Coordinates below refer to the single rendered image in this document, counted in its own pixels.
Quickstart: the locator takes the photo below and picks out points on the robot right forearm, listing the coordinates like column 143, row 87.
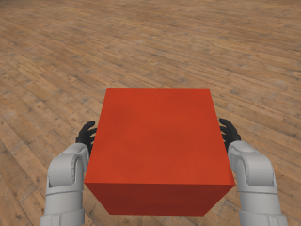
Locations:
column 256, row 182

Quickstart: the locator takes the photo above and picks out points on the left robot hand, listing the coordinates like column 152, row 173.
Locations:
column 85, row 135

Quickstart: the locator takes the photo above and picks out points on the carton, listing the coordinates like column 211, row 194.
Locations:
column 158, row 152

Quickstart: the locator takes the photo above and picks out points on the robot left forearm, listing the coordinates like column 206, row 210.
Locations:
column 64, row 186

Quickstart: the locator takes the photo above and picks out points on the right robot hand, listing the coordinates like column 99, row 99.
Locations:
column 230, row 131

